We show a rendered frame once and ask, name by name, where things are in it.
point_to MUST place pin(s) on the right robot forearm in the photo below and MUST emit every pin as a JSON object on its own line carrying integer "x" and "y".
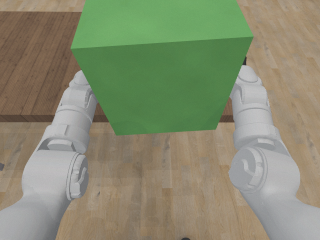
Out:
{"x": 252, "y": 114}

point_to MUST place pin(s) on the robot right hand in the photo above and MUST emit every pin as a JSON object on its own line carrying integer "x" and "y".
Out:
{"x": 244, "y": 62}

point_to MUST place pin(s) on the carton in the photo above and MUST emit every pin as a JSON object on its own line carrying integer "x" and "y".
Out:
{"x": 161, "y": 66}

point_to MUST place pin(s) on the robot right upper arm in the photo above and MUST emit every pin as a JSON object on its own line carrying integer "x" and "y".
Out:
{"x": 269, "y": 181}

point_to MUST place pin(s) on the left robot forearm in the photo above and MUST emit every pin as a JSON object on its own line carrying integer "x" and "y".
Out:
{"x": 73, "y": 118}

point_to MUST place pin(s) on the robot left upper arm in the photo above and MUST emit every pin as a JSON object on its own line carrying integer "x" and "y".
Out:
{"x": 52, "y": 179}

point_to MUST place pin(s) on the table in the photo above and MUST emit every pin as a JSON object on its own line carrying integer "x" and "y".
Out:
{"x": 37, "y": 65}

